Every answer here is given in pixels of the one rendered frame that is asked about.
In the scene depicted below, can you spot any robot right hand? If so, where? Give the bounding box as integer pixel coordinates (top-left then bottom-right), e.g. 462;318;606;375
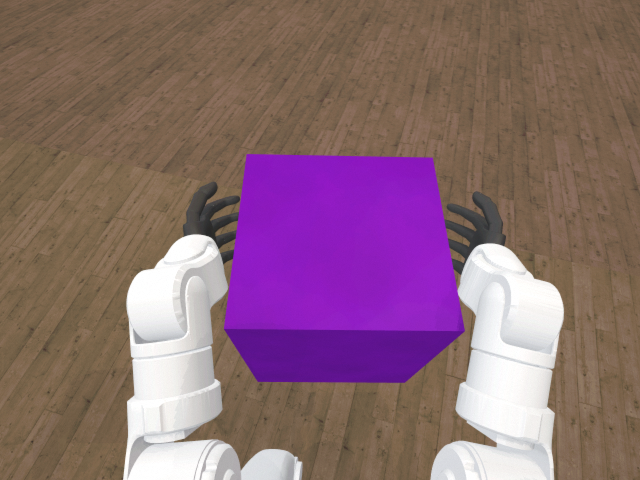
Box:
444;191;506;275

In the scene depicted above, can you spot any carton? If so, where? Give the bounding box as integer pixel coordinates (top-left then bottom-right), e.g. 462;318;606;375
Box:
224;154;465;383

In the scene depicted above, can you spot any left robot upper arm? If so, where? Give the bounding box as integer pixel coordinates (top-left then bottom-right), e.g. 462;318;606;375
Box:
128;439;241;480

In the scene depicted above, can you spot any right robot forearm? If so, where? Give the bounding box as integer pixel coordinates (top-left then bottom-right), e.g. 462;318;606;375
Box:
455;243;564;480

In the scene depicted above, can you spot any left robot forearm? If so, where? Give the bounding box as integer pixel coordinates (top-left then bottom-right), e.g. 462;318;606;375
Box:
123;234;228;480

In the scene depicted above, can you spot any robot left hand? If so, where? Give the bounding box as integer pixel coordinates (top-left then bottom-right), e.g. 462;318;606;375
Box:
183;182;240;264

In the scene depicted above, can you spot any right robot upper arm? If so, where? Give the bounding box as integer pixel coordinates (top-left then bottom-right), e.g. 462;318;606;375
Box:
431;441;547;480

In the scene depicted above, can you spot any robot left thigh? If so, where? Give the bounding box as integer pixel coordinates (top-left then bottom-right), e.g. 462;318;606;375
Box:
241;449;302;480

